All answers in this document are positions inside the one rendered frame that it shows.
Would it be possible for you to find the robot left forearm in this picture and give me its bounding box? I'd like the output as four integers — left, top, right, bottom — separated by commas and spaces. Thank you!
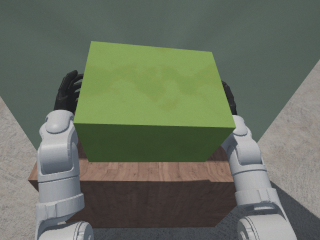
34, 109, 85, 240

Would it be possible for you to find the right robot hand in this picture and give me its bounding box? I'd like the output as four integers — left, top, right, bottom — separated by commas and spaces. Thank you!
221, 80, 238, 115

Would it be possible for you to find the pedestal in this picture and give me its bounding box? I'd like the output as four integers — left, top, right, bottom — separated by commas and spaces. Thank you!
28, 99, 237, 229

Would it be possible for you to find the robot right upper arm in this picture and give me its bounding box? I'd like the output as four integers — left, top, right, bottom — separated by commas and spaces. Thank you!
237, 214, 296, 240

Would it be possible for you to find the robot right forearm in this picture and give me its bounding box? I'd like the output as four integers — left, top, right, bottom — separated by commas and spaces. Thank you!
221, 115, 297, 240

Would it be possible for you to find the robot left upper arm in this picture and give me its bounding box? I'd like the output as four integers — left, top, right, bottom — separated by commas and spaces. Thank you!
38, 220, 94, 240

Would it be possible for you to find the carton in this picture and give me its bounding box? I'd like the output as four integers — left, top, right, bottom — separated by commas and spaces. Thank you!
73, 41, 236, 163

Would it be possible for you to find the left robot hand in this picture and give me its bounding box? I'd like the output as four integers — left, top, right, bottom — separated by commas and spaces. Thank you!
53, 70, 84, 114

